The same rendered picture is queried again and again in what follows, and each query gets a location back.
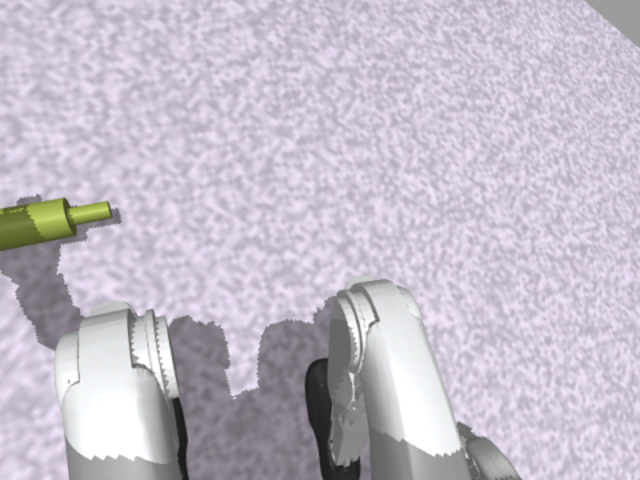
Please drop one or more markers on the right robot foot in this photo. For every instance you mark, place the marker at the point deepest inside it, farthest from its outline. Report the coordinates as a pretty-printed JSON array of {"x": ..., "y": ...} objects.
[{"x": 319, "y": 407}]

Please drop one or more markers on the right robot hand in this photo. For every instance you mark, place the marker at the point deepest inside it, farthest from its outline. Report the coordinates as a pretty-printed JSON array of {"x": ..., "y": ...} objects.
[{"x": 486, "y": 461}]

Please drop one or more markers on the left robot foot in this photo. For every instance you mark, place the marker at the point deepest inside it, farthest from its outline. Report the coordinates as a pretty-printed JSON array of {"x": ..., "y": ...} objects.
[{"x": 183, "y": 439}]

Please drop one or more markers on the bottle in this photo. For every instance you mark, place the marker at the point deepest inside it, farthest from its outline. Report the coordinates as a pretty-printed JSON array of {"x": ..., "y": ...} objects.
[{"x": 45, "y": 221}]

